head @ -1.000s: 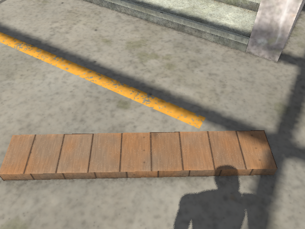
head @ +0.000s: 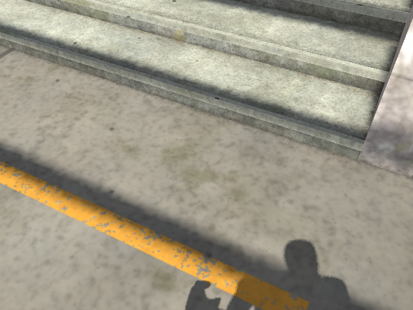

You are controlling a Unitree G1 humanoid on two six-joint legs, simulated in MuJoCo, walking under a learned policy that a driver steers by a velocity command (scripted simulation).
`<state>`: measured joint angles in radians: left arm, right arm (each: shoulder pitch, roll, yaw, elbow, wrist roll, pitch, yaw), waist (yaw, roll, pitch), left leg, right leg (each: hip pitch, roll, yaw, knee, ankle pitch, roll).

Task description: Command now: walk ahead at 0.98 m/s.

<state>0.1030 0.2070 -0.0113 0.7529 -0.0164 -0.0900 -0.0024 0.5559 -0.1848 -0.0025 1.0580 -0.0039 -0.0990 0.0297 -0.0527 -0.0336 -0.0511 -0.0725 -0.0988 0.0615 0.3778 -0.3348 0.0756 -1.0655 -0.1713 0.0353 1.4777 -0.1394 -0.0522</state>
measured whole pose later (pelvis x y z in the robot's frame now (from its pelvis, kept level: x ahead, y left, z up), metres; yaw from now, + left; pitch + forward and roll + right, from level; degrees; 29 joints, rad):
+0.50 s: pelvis +0.44 -0.02 +0.07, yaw +2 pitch -1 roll -3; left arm 0.46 0.23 0.05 0.97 -0.01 -0.15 -0.01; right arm 0.03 -0.28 -0.02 0.73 0.02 -0.10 0.05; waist 0.07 0.03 -0.01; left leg -0.67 0.09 -0.03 0.78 0.12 0.11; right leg -0.03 0.02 -0.11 0.34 -0.27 -0.02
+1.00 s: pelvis +0.86 +0.08 +0.00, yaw +25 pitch +1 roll -1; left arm -0.09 0.21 0.01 0.58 0.00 -0.15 -0.01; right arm 0.51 -0.17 -0.05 0.85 0.04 -0.08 -0.01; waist -0.15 -0.02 0.00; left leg -0.07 -0.16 -0.28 0.51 -0.42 0.11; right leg -0.62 -0.01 0.16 0.57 0.02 0.04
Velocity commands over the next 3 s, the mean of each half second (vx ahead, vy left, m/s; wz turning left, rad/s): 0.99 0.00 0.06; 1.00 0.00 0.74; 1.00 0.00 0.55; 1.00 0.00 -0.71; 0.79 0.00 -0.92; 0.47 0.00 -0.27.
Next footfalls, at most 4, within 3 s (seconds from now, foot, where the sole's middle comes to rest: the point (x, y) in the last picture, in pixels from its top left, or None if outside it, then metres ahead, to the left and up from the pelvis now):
0.18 right None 0.43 -0.14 -0.71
0.68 left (172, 252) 0.77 0.12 -0.77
1.06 right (191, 166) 1.18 0.04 -0.77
1.52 left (75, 157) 1.26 0.56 -0.77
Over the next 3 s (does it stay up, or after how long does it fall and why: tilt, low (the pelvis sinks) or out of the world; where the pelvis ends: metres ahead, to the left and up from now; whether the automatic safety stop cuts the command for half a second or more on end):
stays up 2.16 0.60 0.12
